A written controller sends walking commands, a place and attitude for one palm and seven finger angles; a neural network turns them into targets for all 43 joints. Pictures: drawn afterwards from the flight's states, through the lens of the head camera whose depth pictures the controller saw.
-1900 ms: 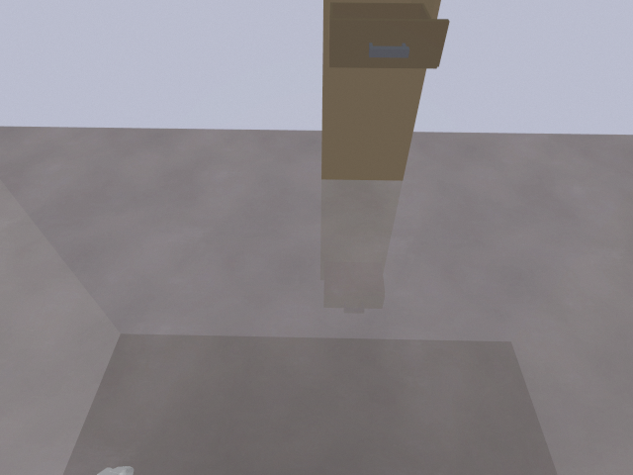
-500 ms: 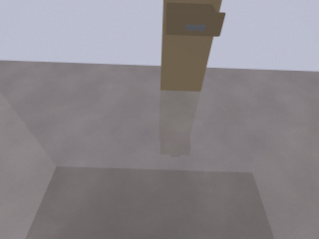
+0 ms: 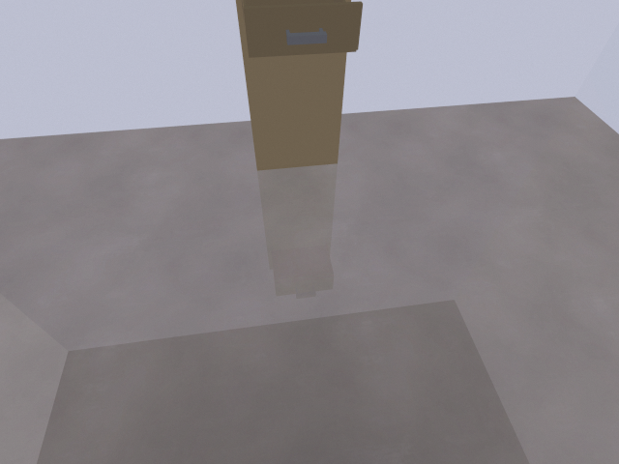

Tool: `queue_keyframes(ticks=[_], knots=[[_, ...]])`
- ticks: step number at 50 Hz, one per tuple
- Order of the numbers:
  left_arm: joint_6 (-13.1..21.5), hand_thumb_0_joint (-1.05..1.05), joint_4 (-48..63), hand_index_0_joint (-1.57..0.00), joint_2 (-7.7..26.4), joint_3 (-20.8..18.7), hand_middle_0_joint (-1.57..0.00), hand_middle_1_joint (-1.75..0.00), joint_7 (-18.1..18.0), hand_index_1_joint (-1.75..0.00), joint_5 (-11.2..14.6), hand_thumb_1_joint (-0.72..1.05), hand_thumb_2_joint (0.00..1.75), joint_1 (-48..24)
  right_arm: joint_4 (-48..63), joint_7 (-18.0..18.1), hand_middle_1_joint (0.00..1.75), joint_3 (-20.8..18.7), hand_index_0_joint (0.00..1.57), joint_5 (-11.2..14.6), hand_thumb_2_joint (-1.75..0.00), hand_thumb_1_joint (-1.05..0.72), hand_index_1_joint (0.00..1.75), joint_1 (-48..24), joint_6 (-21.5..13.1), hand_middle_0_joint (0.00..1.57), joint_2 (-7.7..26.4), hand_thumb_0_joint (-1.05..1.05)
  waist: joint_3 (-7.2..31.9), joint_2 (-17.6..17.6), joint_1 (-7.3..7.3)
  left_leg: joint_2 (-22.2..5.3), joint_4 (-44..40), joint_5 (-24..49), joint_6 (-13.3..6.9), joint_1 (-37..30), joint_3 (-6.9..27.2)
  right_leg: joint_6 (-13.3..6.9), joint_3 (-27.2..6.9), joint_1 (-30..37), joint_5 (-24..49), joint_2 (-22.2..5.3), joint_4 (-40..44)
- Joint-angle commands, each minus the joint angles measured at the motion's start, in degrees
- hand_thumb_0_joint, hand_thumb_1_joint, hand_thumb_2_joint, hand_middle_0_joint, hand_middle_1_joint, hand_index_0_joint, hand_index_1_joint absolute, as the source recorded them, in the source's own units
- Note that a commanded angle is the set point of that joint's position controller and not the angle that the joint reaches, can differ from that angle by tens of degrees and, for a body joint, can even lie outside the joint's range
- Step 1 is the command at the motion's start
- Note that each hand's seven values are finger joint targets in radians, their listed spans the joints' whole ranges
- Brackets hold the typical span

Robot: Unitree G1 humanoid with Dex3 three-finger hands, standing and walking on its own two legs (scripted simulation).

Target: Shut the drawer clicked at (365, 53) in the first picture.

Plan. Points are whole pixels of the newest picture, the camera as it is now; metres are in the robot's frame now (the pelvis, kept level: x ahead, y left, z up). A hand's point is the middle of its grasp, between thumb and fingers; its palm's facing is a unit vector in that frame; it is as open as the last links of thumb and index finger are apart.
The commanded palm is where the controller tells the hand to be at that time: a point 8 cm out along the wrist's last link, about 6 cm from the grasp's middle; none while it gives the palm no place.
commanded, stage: walk to a spot facing it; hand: left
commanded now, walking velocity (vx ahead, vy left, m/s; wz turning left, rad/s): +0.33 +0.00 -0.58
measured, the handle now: (305, 35) +1.28 +0.10 -0.01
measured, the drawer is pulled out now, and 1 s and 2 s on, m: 0.25 0.25 0.25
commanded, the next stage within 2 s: turn to face it in 1.58 s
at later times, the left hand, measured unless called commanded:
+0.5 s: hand (205, 450) +0.17 +0.17 -0.17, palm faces -0.09 -0.98 -0.17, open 7.4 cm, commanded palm none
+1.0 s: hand (263, 249) +0.55 +0.14 -0.16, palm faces -0.42 -0.89 -0.14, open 7.4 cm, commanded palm none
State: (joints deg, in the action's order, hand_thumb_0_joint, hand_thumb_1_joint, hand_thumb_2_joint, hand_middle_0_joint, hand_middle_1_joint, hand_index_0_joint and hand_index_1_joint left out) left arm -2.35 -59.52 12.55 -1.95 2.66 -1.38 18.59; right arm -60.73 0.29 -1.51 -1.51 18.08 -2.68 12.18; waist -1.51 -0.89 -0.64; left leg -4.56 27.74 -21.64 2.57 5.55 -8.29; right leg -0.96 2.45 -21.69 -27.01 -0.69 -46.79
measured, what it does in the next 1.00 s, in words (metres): walks ahead, turning right: right foot, then left foot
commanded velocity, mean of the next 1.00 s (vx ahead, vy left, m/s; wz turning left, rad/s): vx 0.35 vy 0.00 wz -0.43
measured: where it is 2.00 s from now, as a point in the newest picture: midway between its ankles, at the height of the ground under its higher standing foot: (388, 318)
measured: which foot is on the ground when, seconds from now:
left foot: down 0.00-0.06, up 0.08-0.54, down 0.56-1.00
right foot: up 0.00-0.04, down 0.06-0.56, up 0.58-1.00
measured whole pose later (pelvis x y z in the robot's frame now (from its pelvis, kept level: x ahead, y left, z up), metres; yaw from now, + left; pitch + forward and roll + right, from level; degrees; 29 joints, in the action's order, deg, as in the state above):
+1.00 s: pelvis +0.39 +0.01 +0.01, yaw -26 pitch +0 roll -1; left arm -2.4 -56.2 12.1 -4.7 2.1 -2.4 10.1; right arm -62.4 1.6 -1.6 -1.0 27.7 -5.1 8.3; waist -1.4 -2.7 1.4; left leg -2.3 18.7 -18.3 -2.3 0.6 -18.5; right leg 1.1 2.8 -38.8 -4.4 -5.5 -61.4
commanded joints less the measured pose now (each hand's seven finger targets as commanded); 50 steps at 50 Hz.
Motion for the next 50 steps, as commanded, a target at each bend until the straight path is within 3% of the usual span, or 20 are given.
queue_keyframes(ticks=[1, 2, 3, 4, 5, 8, 12, 19, 23, 24, 26, 27, 28, 29, 30, 32, 34, 37, 46, 50], knots=[[3.4, 0.00, 5.0, -0.20, 3.6, -2.4, -0.20, -0.30, 0.4, -0.30, 0.2, 0.90, 0.90, 1.9, 3.3, 1.0, 0.30, -3.3, 0.20, -0.1, -0.90, -0.90, 0.30, -3.4, -0.8, 0.20, 12.0, 0.00, 0.2, 6.5, -4.00, -11.8, 2.1, 13.1, -6.8, 5.9, 2.7, -0.6, 4.9, 9.7, 10.6, 0.2, 12.9], [3.9, 0.00, 2.3, -0.20, 6.8, -3.2, -0.20, -0.30, -0.1, -0.30, 0.0, 0.90, 0.90, 10.7, 3.9, 0.6, 0.30, -3.0, 0.20, 0.4, -0.90, -0.90, 0.30, -3.7, -0.9, 0.20, 10.6, 0.00, 4.0, -2.1, -7.75, -7.7, 16.3, 12.7, -4.4, 13.1, -2.1, -1.7, 2.7, 22.0, 12.1, 0.4, 17.9], [5.0, 0.00, 0.6, -0.20, 14.0, -4.8, -0.20, -0.30, -1.3, -0.30, -0.3, 0.90, 0.90, 17.8, 6.5, -0.2, 0.30, -1.9, 0.20, 1.1, -0.90, -0.90, 0.30, -4.8, -1.0, 0.20, 5.9, 0.00, 5.2, -21.7, -9.85, -0.2, 35.4, -8.2, -1.0, 30.4, -4.7, -7.7, -25.0, 29.9, 4.8, -15.7, 28.3], [5.1, 0.00, 0.8, -0.20, 15.5, -4.9, -0.20, -0.30, -2.2, -0.30, 0.8, 0.90, 0.90, 19.0, 9.3, -0.2, 0.30, -1.8, 0.20, 0.8, -0.90, -0.90, 0.30, -9.1, -1.4, 0.20, 6.2, 0.00, 4.3, -19.3, -9.58, 0.8, 44.2, -12.1, -1.5, 36.9, 2.6, -11.7, -40.3, 28.9, 7.8, -21.5, 34.8], [5.0, 0.00, 1.9, -0.20, 14.3, -5.0, -0.20, -0.30, -2.9, -0.30, 1.0, 0.90, 0.90, 15.7, 9.6, -0.2, 0.30, -2.3, 0.20, 0.8, -0.90, -0.90, 0.30, -10.6, -1.3, 0.20, 6.8, 0.00, 1.1, -10.6, -7.91, -2.2, 46.6, -7.5, -1.9, 38.9, 6.1, -13.5, -37.7, 27.1, 6.0, -21.8, 34.2], [5.5, 0.00, 4.5, -0.20, 8.7, -3.1, -0.20, -0.30, -3.0, -0.30, 0.4, 0.90, 0.90, 6.0, 7.8, -0.5, 0.30, -2.5, 0.20, 0.1, -0.90, -0.90, 0.30, -10.2, -0.8, 0.20, 5.3, 0.00, -3.6, -1.9, -2.84, -4.8, 43.6, 2.4, -0.9, 34.0, 7.7, -11.9, -27.1, 13.0, 9.8, -16.6, 34.3], [6.6, 0.00, 4.2, -0.20, 7.1, -2.9, -0.20, -0.30, -3.1, -0.30, 0.0, 0.90, 0.90, 5.6, 7.1, -0.9, 0.30, -2.6, 0.20, 0.0, -0.90, -0.90, 0.30, -6.6, 0.5, 0.20, 3.1, 0.00, -1.7, -2.6, 0.13, -3.9, 38.2, 8.2, 0.6, 32.1, 6.2, -10.3, -17.6, 11.7, 21.4, -12.1, 33.8], [7.1, 0.00, 2.6, -0.20, 6.3, -2.4, -0.20, -0.30, -3.6, -0.30, 0.0, 0.90, 0.90, 9.1, 12.4, -1.7, 0.30, -2.3, 0.20, 0.2, -0.90, -0.90, 0.30, -16.4, 0.1, 0.20, 2.2, 0.00, -3.1, -4.4, -2.12, -2.7, 26.2, 12.5, 1.0, 36.4, 5.5, -10.1, -16.4, 18.5, 30.6, -10.5, 32.9], [6.6, 0.00, 2.4, -0.20, 6.8, -2.5, -0.20, -0.30, -4.0, -0.30, -0.3, 0.90, 0.90, 9.0, 14.1, -1.9, 0.30, -1.8, 0.20, 0.6, -0.90, -0.90, 0.30, -19.6, -0.7, 0.20, 1.2, 0.00, -3.4, -6.1, -3.05, -0.3, 14.2, 10.6, -0.5, 27.4, 3.9, -8.4, -15.7, 18.5, 38.3, -10.0, 30.2], [6.5, 0.00, 2.7, -0.20, 7.3, -2.8, -0.20, -0.30, -4.1, -0.30, -0.3, 0.90, 0.90, 8.2, 13.9, -1.8, 0.30, -1.9, 0.20, 0.7, -0.90, -0.90, 0.30, -17.9, -0.9, 0.20, 1.6, 0.00, -2.5, -6.8, -2.21, 0.5, 11.5, 9.1, -1.1, 23.3, 3.7, -8.2, -15.8, 18.2, 40.7, -10.1, 28.5], [6.5, 0.00, 3.1, -0.20, 8.3, -3.4, -0.20, -0.30, -4.0, -0.30, 0.1, 0.90, 0.90, 5.4, 10.1, -0.7, 0.30, -2.6, 0.20, 0.4, -0.90, -0.90, 0.30, -5.5, -1.6, 0.20, 3.8, 0.00, 3.0, -4.5, 3.49, 3.1, 2.9, 12.5, -2.3, 5.7, 2.7, -6.1, -13.0, 14.1, 45.9, -7.0, 16.7], [6.6, 0.00, 3.3, -0.20, 6.6, -3.3, -0.20, -0.30, -3.6, -0.30, 0.5, 0.90, 0.90, 5.9, 7.4, 0.1, 0.30, -3.5, 0.20, 0.0, -0.90, -0.90, 0.30, 3.5, -1.8, 0.20, 7.7, 0.00, 8.7, -0.4, 6.63, -1.2, 1.9, 14.8, -3.6, -9.9, 6.5, -4.4, -11.6, 6.6, 38.4, -4.3, 5.0], [6.3, 0.00, 3.8, -0.20, 3.0, -3.2, -0.20, -0.30, -2.9, -0.30, 1.3, 0.90, 0.90, 9.4, 5.9, 0.6, 0.30, -5.2, 0.20, -0.7, -0.90, -0.90, 0.30, 10.5, -2.0, 0.20, 14.9, 0.00, 16.5, 16.5, 7.51, -19.4, -1.3, 16.8, -8.8, -22.8, 28.7, -1.2, -3.8, -6.5, 6.8, 4.2, -14.8], [6.7, 0.00, 4.7, -0.20, 3.3, -2.9, -0.20, -0.30, -2.8, -0.30, 0.9, 0.90, 0.90, 7.8, 5.6, 0.7, 0.30, -4.7, 0.20, -0.1, -0.90, -0.90, 0.30, 11.9, -1.4, 0.20, 15.0, 0.00, 16.1, 18.1, 7.14, -25.4, -9.4, 15.7, -12.2, -20.2, 39.1, -1.3, -5.8, -12.0, -5.5, 4.4, -27.2], [6.3, 0.00, 5.3, -0.20, 4.1, -2.8, -0.20, -0.30, -2.8, -0.30, 0.7, 0.90, 0.90, 4.6, 6.7, 0.7, 0.30, -4.2, 0.20, 0.2, -0.90, -0.90, 0.30, 7.2, -1.2, 0.20, 12.8, 0.00, 8.7, 11.7, 5.82, -25.3, -12.1, 9.0, -13.4, -11.8, 36.7, -1.4, -7.0, -14.4, -2.3, 0.2, -31.5], [5.4, 0.00, 4.6, -0.20, 3.1, -3.3, -0.20, -0.30, -1.9, -0.30, -0.2, 0.90, 0.90, 0.7, 7.5, 0.8, 0.30, -2.4, 0.20, 0.1, -0.90, -0.90, 0.30, 0.0, -2.1, 0.20, 5.3, 0.00, -0.4, 7.7, 2.48, -20.1, -14.3, 8.9, -10.2, 1.6, 24.7, -0.4, -5.9, -14.9, 6.8, -3.8, -32.0], [3.5, 0.00, 3.7, -0.20, 0.7, -2.9, -0.20, -0.30, -1.2, -0.30, -0.6, 0.90, 0.90, 2.7, 6.8, 0.9, 0.30, -1.6, 0.20, 0.2, -0.90, -0.90, 0.30, -1.1, -2.7, 0.20, 2.5, 0.00, -2.7, 8.5, -0.31, -15.5, -15.6, 10.9, -7.5, 8.5, 13.9, 0.2, -4.8, -11.1, 11.4, -4.5, -29.0], [1.8, 0.00, 3.5, -0.20, -0.5, -3.1, -0.20, -0.30, -0.9, -0.30, -0.8, 0.90, 0.90, 3.4, 5.4, 1.2, 0.30, -1.5, 0.20, 0.6, -0.90, -0.90, 0.30, 0.2, -3.3, 0.20, 1.8, 0.00, -2.4, 9.5, -1.84, -12.8, -17.4, 11.7, -6.2, 9.7, 6.6, 1.0, -4.2, -12.4, 17.5, -4.7, -27.8], [1.1, 0.00, 6.5, -0.20, -0.5, -2.8, -0.20, -0.30, -0.4, -0.30, -0.8, 0.90, 0.90, -8.1, 1.3, 1.9, 0.30, -1.4, 0.20, 0.7, -0.90, -0.90, 0.30, 11.3, -3.7, 0.20, 2.3, 0.00, -4.4, 5.8, 1.04, -13.5, -16.1, 29.5, -4.8, -6.0, 0.8, 2.3, -1.2, -26.2, 23.2, -5.3, -18.4], [1.7, 0.00, 8.5, -0.20, -0.9, -1.8, -0.20, -0.30, 0.0, -0.30, -0.6, 0.90, 0.90, -16.1, -0.8, 1.9, 0.30, -1.3, 0.20, 0.1, -0.90, -0.90, 0.30, 16.3, -3.2, 0.20, 2.5, 0.00, -5.8, 6.6, 4.06, -15.0, -15.0, 34.6, -7.6, -11.6, -1.4, 1.4, 2.9, -25.0, 20.2, -5.1, -6.2]])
